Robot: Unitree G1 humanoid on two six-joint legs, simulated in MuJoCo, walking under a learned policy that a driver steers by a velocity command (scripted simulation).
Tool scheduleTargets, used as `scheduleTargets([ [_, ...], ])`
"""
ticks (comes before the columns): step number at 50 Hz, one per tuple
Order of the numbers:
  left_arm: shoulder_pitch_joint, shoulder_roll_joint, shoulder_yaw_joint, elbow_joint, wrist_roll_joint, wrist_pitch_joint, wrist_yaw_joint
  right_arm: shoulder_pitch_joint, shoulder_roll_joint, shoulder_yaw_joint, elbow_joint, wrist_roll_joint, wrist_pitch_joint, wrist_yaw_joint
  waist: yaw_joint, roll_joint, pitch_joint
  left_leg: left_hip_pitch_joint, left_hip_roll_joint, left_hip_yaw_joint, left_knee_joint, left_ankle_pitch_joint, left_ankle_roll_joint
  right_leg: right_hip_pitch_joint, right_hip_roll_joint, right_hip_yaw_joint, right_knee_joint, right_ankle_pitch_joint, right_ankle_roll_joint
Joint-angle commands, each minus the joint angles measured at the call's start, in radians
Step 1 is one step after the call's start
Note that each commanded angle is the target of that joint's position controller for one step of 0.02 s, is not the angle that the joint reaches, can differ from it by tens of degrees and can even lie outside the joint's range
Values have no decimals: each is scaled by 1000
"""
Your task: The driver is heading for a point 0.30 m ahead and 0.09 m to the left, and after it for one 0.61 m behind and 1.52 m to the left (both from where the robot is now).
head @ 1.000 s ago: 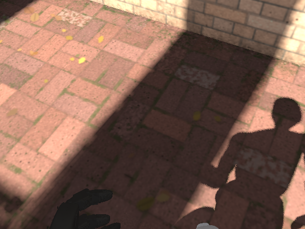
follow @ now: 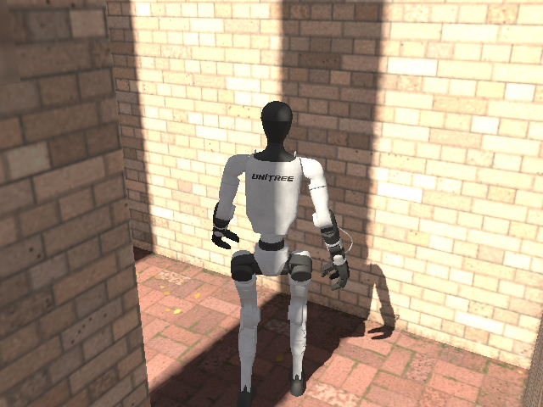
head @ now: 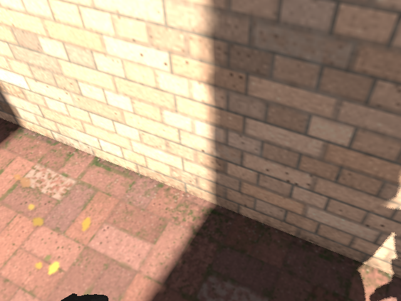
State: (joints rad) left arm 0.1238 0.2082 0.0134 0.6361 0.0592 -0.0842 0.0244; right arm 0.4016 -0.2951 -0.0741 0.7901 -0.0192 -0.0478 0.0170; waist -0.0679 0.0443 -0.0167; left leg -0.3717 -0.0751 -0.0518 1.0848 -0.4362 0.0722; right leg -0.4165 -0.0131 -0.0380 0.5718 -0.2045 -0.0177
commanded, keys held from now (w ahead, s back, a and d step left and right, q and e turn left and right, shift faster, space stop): w+q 0.14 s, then q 0.86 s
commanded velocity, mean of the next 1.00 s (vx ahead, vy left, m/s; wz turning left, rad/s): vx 0.19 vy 0.00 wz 0.58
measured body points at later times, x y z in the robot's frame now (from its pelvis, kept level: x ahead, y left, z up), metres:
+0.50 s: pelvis +0.21 +0.08 +0.00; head +0.26 +0.12 +0.45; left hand +0.22 +0.36 -0.13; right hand +0.45 -0.12 -0.09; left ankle +0.28 +0.17 -0.73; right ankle +0.19 -0.09 -0.63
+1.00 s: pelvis +0.26 +0.06 +0.01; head +0.30 +0.05 +0.46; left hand +0.23 +0.37 -0.07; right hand +0.53 -0.11 -0.10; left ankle +0.21 +0.15 -0.65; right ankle +0.36 -0.03 -0.73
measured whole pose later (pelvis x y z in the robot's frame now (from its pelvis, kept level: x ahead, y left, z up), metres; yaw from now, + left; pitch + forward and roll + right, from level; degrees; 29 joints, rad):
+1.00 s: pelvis +0.26 +0.06 +0.01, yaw +36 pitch -1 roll +0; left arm 0.18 0.26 0.02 0.67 0.03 0.01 0.05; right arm 0.23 -0.34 -0.09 0.70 -0.04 0.04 0.03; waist -0.02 0.06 0.05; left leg -0.50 -0.15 -0.11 1.07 -0.41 -0.01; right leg -0.24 -0.03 -0.01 0.44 -0.19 0.01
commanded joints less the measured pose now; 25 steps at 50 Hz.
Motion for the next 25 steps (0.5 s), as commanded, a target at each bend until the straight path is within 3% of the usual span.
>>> scheduleTargets([
  [1, 175, 126, 55, 9, -17, -22, 2, -62, -65, -6, -111, -35, 17, 26, 79, -139, -10, -341, 120, -32, 86, 24, -10, 324, -321, 377, -353, -137, -168],
  [4, 198, 142, 67, 48, -42, -45, -11, -112, -52, -2, -136, -45, 46, 55, 56, -138, 32, -344, 135, -38, 40, 102, -18, 275, -318, 227, -391, 113, -162],
  [7, 204, 142, 70, 74, -41, -56, -18, -200, -46, 7, -162, -42, 57, 62, 59, -156, 32, -356, 142, -14, -4, 229, -32, 265, -286, 67, -417, 213, -134],
  [8, 190, 149, 73, 79, -43, -56, -19, -224, -43, 11, -175, -39, 55, 61, 47, -183, 52, -326, 144, 2, -69, 274, -34, 242, -261, 4, -411, 302, -112],
  [10, 158, 149, 70, 87, -43, -54, -18, -298, -22, 23, -194, -34, 40, 65, 59, -172, 65, -183, 123, 58, -306, 396, -33, 187, -194, -120, -409, 379, -58],
  [12, 196, 189, 80, 107, -52, -51, -11, -339, -24, 24, -206, -35, 32, 74, 76, -184, 63, -104, 99, 107, -421, 396, -25, 229, -207, -143, -386, 457, -35],
  [14, 214, 220, 88, 119, -60, -33, -4, -316, -42, 17, -204, -41, 27, 75, 66, -186, 38, -73, 78, 115, -488, 356, -1, 314, -231, -151, -285, 558, -26],
  [15, 225, 231, 92, 121, -65, -25, -4, -265, -60, 10, -189, -48, 21, 71, 43, -175, -4, -14, 50, 112, -515, 330, 18, 342, -227, -159, -164, 619, -26],
  [16, 224, 245, 96, 118, -69, -12, -2, -169, -75, 2, -157, -54, 8, 64, 2, -139, -58, 93, 7, 119, -565, 336, 37, 331, -206, -178, 8, 632, -26],
  [17, 244, 239, 93, 109, -66, -3, 1, -48, -113, -13, -115, -67, -5, 50, -49, -69, -124, 259, 0, 94, -620, 398, 54, 247, -162, -192, 246, 515, -10],
  [18, 330, 152, 73, 90, -22, 12, 2, -16, -195, -31, -110, -62, -11, 18, 0, 94, -191, 456, 240, -146, -524, 780, 66, 28, -116, -181, 523, -141, 4],
  [19, 420, 132, 62, 42, -41, 33, 3, -30, -328, -64, -166, -30, -1, -1, 26, 307, -368, 640, 468, -622, -623, 1002, 280, -221, 52, -88, 875, -499, 29],
  [20, 383, 148, 59, 58, -30, 42, 6, -50, -306, -74, -196, -1, 17, -20, 15, 154, -389, 584, 426, -564, -683, 928, 274, -225, -20, 68, 887, -364, 12],
  [21, 270, 168, 52, 46, -36, 53, 14, -123, -239, -53, -206, 12, 23, -34, 26, 75, -269, 457, 391, -434, -671, 922, 265, -232, -44, 60, 875, -259, 29],
  [22, 234, 166, 46, 53, -29, 58, 20, -147, -163, -28, -196, 12, 26, -37, 53, -13, -170, 334, 326, -330, -673, 945, 216, -205, -75, 66, 776, -218, 37],
  [24, 251, 163, 41, 66, -14, 88, 23, -188, -99, -3, -199, 11, 32, -44, 101, 33, -116, 191, 244, -245, -698, 949, 174, -118, -65, 66, 673, -205, 44],
  [25, 255, 157, 40, 70, -13, 104, 24, -189, -102, -1, -197, 4, 32, -42, 107, 43, -121, 154, 233, -237, -697, 977, 171, -85, -43, 56, 648, -199, 47],
])
Keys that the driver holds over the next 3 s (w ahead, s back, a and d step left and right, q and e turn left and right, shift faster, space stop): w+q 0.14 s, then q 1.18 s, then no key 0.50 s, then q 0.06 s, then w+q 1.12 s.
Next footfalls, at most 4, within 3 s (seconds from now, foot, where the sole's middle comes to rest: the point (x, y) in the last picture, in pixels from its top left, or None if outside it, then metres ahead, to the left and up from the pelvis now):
0.34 left None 0.32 0.18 -0.76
0.86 right None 0.39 -0.01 -0.76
1.22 left None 0.22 0.17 -0.77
1.66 right None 0.36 0.05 -0.76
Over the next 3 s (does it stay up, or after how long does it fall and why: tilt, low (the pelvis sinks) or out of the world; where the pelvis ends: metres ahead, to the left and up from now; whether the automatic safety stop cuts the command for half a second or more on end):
stays up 0.38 0.56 0.01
